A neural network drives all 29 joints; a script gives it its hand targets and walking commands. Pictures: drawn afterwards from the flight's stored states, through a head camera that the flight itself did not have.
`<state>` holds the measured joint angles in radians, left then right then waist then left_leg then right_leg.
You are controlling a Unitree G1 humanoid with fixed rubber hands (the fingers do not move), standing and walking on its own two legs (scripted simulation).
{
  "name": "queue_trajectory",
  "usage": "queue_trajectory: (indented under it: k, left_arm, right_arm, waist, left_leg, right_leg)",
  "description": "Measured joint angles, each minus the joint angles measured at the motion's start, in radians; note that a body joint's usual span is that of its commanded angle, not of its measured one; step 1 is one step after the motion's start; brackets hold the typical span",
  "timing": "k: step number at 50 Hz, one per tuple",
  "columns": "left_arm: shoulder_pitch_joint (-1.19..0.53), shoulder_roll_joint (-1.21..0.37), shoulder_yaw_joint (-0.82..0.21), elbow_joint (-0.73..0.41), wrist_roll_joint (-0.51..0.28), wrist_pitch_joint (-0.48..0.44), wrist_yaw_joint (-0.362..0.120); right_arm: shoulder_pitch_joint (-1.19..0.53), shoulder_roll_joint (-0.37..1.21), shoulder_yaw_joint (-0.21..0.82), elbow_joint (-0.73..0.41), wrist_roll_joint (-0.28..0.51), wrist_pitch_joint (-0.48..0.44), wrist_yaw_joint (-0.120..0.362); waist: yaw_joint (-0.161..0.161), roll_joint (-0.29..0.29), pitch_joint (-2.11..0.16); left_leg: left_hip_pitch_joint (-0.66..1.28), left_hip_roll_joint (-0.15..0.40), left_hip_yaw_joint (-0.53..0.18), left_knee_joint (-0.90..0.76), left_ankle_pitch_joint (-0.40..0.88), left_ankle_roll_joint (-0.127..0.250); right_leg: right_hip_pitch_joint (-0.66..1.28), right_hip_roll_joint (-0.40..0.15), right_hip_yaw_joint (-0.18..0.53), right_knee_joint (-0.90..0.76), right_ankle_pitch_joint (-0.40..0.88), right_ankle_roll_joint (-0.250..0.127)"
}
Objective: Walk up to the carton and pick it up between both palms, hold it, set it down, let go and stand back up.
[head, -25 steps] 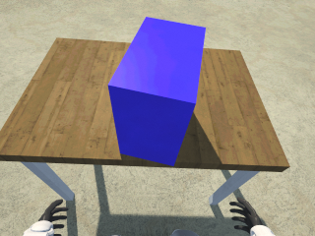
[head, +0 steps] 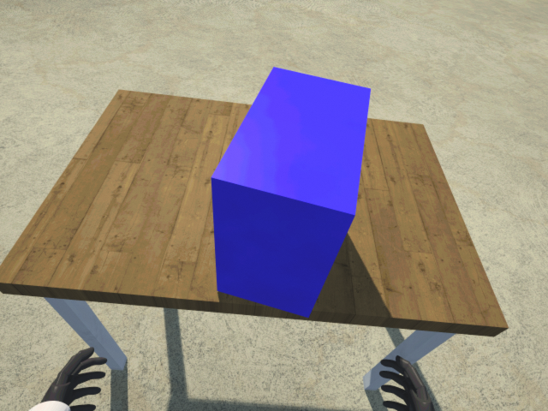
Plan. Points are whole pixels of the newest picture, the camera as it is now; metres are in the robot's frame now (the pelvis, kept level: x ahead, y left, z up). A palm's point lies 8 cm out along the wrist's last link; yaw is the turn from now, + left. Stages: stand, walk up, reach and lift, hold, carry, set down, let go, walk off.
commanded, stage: reach and lift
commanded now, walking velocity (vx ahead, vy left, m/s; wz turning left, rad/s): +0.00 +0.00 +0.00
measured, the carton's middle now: (291, 193) +0.47 -0.02 +0.03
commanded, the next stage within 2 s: none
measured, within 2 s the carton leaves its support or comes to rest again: neither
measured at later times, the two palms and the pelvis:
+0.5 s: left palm (56, 379) +0.17 +0.28 -0.03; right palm (409, 406) +0.15 -0.18 -0.02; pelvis +0.00 +0.03 +0.01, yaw -1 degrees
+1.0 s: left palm (48, 371) +0.17 +0.28 +0.01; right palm (380, 385) +0.16 -0.13 +0.02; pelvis +0.01 +0.03 +0.00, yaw +0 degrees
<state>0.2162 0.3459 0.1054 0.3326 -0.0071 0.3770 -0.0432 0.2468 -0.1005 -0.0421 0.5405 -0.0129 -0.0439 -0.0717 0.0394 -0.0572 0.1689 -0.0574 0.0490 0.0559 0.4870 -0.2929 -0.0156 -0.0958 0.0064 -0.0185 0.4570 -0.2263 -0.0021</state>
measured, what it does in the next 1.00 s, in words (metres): stands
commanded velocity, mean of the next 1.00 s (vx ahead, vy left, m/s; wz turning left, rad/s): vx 0.00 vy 0.00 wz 0.00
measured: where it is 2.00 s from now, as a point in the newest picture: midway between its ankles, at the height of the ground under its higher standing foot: outside the picture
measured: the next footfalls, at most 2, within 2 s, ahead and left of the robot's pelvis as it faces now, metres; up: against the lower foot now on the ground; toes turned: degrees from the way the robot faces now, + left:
none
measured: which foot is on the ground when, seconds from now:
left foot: down 0.00-1.00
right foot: down 0.00-1.00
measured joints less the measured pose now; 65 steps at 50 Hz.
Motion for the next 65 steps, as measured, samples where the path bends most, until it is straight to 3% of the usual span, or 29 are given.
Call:
queue_trajectory:
  k: [15, 26, 41, 55, 65]
  left_arm:
    - [0.017, -0.047, -0.041, -0.039, -0.045, -0.083, -0.043]
    - [0.079, -0.02, -0.059, -0.134, -0.112, -0.19, -0.045]
    - [0.148, 0.017, -0.099, -0.26, -0.17, -0.281, -0.072]
    - [0.168, 0.048, -0.117, -0.368, -0.218, -0.339, -0.109]
    - [0.117, 0.07, -0.136, -0.403, -0.246, -0.307, -0.104]
  right_arm:
    - [0.08, 0.021, 0.019, -0.187, 0.031, 0.033, -0.05]
    - [0.152, 0.033, 0.018, -0.324, 0.073, 0.024, -0.067]
    - [0.223, 0.126, 0.088, -0.47, 0.104, 0.034, -0.153]
    - [0.283, 0.172, 0.141, -0.623, 0.122, 0.008, -0.225]
    - [0.248, 0.167, 0.134, -0.654, 0.123, 0.055, -0.249]
  waist:
    - [-0.018, 0.036, -0.041]
    - [0.008, 0.041, -0.039]
    - [0.021, 0.047, -0.048]
    - [0.037, 0.033, -0.045]
    - [0.022, 0.038, -0.048]
  left_leg:
    - [0.069, -0.014, 0.035, -0.068, 0.018, 0.025]
    - [0.064, -0.02, 0.037, -0.069, 0.019, 0.037]
    - [0.066, -0.015, 0.025, -0.029, -0.008, 0.042]
    - [0.063, -0.011, 0.01, -0.007, -0.023, 0.039]
    - [0.034, -0.007, -0.002, 0.01, -0.03, 0.037]
  right_leg:
    - [0.069, -0.011, 0.032, -0.09, 0.041, 0.026]
    - [0.078, -0.017, 0.034, -0.117, 0.057, 0.037]
    - [0.102, -0.012, 0.025, -0.118, 0.047, 0.041]
    - [0.112, -0.007, 0.016, -0.112, 0.035, 0.039]
    - [0.092, -0.001, 0.009, -0.104, 0.03, 0.035]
